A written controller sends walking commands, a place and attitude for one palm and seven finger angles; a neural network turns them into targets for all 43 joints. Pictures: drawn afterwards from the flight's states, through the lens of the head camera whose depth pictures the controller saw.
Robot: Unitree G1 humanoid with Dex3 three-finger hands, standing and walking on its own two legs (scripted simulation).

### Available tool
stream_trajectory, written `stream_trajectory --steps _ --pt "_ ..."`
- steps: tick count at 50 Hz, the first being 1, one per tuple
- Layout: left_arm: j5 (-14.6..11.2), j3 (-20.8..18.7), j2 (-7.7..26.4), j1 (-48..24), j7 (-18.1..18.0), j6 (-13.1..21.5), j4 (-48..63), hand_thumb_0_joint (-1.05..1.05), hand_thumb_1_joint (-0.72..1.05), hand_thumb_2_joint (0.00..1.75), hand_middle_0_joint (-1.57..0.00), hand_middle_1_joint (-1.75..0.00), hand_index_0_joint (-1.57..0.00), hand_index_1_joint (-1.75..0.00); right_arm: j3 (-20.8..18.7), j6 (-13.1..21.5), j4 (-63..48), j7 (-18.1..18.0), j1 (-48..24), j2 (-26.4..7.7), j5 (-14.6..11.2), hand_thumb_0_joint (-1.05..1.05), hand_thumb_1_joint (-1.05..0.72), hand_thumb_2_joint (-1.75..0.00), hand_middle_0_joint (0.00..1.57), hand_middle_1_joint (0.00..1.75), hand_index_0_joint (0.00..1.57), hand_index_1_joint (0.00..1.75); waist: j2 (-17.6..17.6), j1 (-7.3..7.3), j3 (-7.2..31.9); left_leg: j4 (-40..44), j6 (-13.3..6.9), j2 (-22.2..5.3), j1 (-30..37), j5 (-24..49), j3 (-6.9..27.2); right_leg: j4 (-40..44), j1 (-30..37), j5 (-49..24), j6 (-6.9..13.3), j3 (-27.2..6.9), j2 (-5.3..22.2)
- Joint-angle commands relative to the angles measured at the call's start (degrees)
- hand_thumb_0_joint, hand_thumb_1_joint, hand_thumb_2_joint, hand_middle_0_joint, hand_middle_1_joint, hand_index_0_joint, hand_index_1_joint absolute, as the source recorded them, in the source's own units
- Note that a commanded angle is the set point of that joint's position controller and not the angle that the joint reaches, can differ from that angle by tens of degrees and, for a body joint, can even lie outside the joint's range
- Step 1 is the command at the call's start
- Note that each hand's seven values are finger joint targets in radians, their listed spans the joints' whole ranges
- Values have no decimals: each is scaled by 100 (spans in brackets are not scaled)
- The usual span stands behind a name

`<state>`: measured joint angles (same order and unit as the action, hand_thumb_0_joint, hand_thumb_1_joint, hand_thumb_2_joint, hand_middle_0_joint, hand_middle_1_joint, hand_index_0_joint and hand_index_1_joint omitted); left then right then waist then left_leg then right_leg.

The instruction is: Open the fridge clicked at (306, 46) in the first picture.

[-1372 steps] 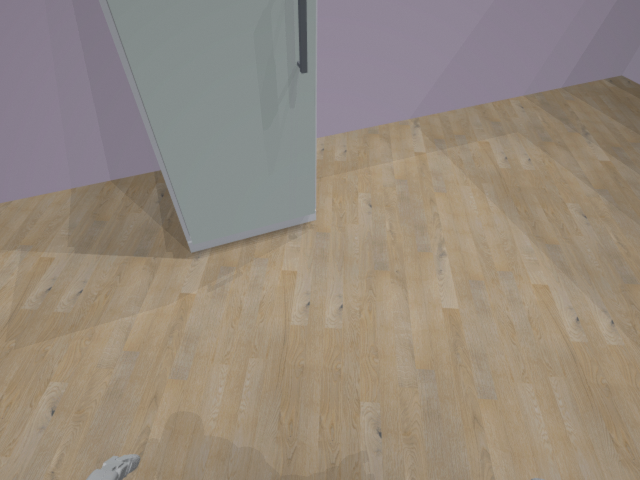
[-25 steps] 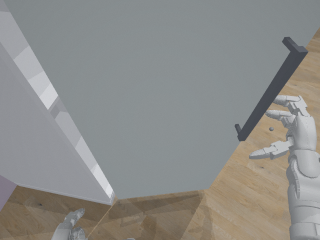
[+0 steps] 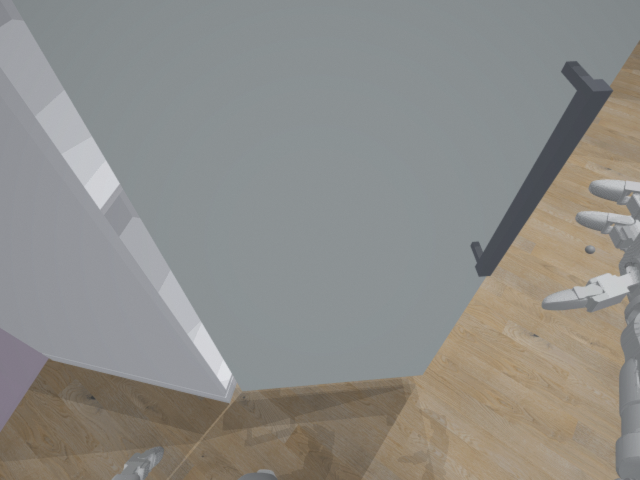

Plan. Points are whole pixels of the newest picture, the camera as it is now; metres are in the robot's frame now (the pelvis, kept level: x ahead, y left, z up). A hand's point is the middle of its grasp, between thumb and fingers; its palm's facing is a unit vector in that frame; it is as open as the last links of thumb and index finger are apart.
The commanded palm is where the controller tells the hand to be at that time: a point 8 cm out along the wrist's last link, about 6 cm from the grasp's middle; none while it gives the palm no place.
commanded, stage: slip the hand off the handle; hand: right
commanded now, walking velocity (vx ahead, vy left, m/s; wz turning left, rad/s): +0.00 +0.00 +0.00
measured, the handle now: (518, 191) +0.44 -0.20 +0.13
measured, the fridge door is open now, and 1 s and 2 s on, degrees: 73 73 73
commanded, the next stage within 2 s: draw the hand back to the body in 0.62 s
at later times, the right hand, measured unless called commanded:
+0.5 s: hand (623, 323) +0.29 -0.28 +0.11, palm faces +0.22 +0.95 -0.22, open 14.7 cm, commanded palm +0.25 -0.32 +0.11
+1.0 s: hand out of the picture +0.26 -0.26 +0.14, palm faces -0.06 +1.00 -0.08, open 14.7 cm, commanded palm +0.21 -0.32 +0.13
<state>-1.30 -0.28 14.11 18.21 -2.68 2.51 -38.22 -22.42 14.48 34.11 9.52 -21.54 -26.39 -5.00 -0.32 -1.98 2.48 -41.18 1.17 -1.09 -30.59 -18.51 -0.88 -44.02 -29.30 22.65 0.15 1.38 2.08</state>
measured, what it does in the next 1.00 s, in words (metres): stands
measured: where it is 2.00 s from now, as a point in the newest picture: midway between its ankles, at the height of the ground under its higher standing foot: outside the picture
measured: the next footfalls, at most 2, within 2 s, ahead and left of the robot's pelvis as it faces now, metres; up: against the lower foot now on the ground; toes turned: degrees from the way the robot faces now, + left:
none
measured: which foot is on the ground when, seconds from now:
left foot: down 0.00-1.00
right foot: down 0.00-1.00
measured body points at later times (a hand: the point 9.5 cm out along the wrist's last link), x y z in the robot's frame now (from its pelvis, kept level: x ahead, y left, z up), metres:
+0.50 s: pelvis +0.00 +0.01 +0.00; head +0.02 +0.01 +0.45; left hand +0.16 +0.26 -0.09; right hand +0.27 -0.33 +0.12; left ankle +0.02 +0.14 -0.71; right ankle -0.01 -0.11 -0.71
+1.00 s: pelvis +0.00 +0.01 +0.00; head +0.00 +0.02 +0.45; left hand +0.18 +0.26 -0.06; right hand +0.26 -0.32 +0.14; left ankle +0.02 +0.14 -0.71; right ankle -0.01 -0.11 -0.71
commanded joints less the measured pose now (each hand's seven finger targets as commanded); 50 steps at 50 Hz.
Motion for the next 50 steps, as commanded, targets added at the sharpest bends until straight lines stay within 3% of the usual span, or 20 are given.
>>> stream_trajectory --steps 1,3,7,10,11,14,16,19,24,27,31,33,34,37,38,39,40,43,45,50 --pt "-26 -361 969 32 -79 218 827 0 90 90 -20 -30 -20 -30 -386 433 -1535 169 -1186 -1531 -211 0 55 -20 25 115 25 115 -659 193 2011 299 -294 338 1047 1294 -78 695 861 -1977 9 -184 -187" --pt "-46 -357 954 -2 -55 230 917 0 90 90 -20 -30 -20 -30 -250 438 -1783 252 -848 -1359 -282 0 55 -20 25 115 25 115 -718 180 2025 273 -291 360 1082 1392 -102 650 890 -2149 11 -182 -184" --pt "-93 -340 987 -154 -107 230 916 0 90 90 -20 -30 -20 -30 -527 326 -1708 281 -671 -1446 -522 0 55 -20 25 115 25 115 -132 136 1376 395 -238 332 1019 1013 -81 742 424 -1380 66 -178 -216" --pt "-83 -312 956 -266 -144 280 971 0 90 90 -20 -30 -20 -30 -703 364 -2038 214 -438 -1580 -547 0 55 -20 25 115 25 115 -319 222 1347 380 -256 324 1062 914 -68 776 464 -1338 54 -185 -227" --pt "-74 -298 928 -324 -144 298 1021 0 90 90 -20 -30 -20 -30 -539 396 -2253 209 -364 -1422 -526 0 55 -20 25 115 25 115 -386 210 1386 362 -246 323 1063 943 -69 761 519 -1376 65 -160 -233" --pt "-52 -285 917 -382 -168 354 1001 0 90 90 -20 -30 -20 -30 -542 459 -2514 186 -265 -1474 -469 0 55 -20 25 115 25 115 -556 183 1387 338 -252 332 1034 996 -51 700 601 -1452 57 -167 -225" --pt "-43 -262 914 -427 -197 380 996 0 90 90 -20 -30 -20 -30 -565 473 -2596 236 -158 -1470 -508 0 55 -20 25 115 25 115 -429 176 1375 341 -244 323 1076 991 -57 696 592 -1422 58 -179 -222" --pt "-76 -250 886 -562 -231 459 1032 0 90 90 -20 -30 -20 -30 -458 464 -2837 377 197 -1280 -659 0 55 -20 25 115 25 115 -548 214 1400 351 -250 310 1116 995 -53 679 682 -1418 47 -171 -233" --pt "-91 -199 887 -726 -281 541 1046 0 90 90 -20 -30 -20 -30 -524 230 -2831 533 758 -1228 -816 0 55 -20 25 115 25 115 -358 266 1114 398 -233 251 1133 943 -42 675 544 -1273 50 -173 -251" --pt "-86 -176 906 -801 -330 551 1055 0 90 90 -20 -30 -20 -30 -724 99 -2818 602 765 -1399 -876 0 55 -20 25 115 25 115 -157 270 974 437 -214 223 1119 797 -9 653 434 -1136 55 -179 -257" --pt "-63 -150 887 -863 -358 625 1099 0 90 90 -20 -30 -20 -30 -873 167 -3089 719 974 -1485 -972 0 55 -20 25 115 25 115 -294 334 1043 408 -225 207 1188 829 44 583 467 -1202 49 -182 -267" --pt "-55 -140 861 -877 -372 683 1089 0 90 90 -20 -30 -20 -30 -625 275 -3404 774 682 -1301 -980 0 55 -20 25 115 25 115 -436 242 1136 384 -230 233 1098 896 18 519 600 -1287 54 -171 -268" --pt "-57 -152 876 -847 -389 708 1037 0 90 90 -20 -30 -20 -30 -704 296 -3347 779 611 -1402 -982 0 55 -20 25 115 25 115 -546 235 1138 381 -224 227 1033 855 35 508 593 -1263 34 -177 -254" --pt "-65 -138 900 -865 -437 764 942 0 90 90 -20 -30 -20 -30 -572 302 -3121 836 394 -1311 -998 0 55 -20 25 115 25 115 -482 150 958 422 -217 217 844 539 31 499 487 -1005 30 -215 -245" --pt "-224 -90 1030 -951 -507 797 933 0 90 90 -20 -30 -20 -30 -227 -119 -2647 1476 438 -975 -1613 0 55 -20 25 115 25 115 -313 -12 1183 655 -245 161 1298 574 158 592 730 -975 88 -191 -247" --pt "-295 -117 1058 -984 -583 834 978 0 90 90 -20 -30 -20 -30 -536 -332 -2934 1805 96 -1503 -1770 0 55 -20 25 115 25 115 -304 95 1233 733 -213 91 1457 620 265 580 724 -998 109 -208 -241" --pt "-297 -111 1054 -1062 -635 851 1012 0 90 90 -20 -30 -20 -30 -640 -506 -3067 2017 -24 -1734 -1816 0 55 -20 25 115 25 115 -502 168 1365 763 -221 61 1581 661 306 581 798 -1078 119 -195 -260" --pt "-278 -62 1083 -1091 -678 924 1125 0 90 90 -20 -30 -20 -30 -933 -866 -3040 2494 233 -2140 -1935 0 55 -20 25 115 25 115 -448 233 1562 732 -209 51 1815 1087 344 587 906 -1510 145 -284 -300" --pt "-291 -26 947 -1019 -598 992 1324 0 90 90 -20 -30 -20 -30 -1078 -899 -3198 2444 1017 -2026 -1985 0 55 -20 25 115 25 115 -514 416 1355 669 -225 77 1817 1306 195 701 934 -1709 112 -322 -297" --pt "-323 -34 945 -912 -371 1115 1627 0 90 90 -20 -30 -20 -30 -1209 -1181 -3321 2086 2434 -1530 -2146 0 55 -20 25 115 25 115 -73 559 873 623 -213 167 1736 1423 -111 912 745 -1762 30 -274 -244"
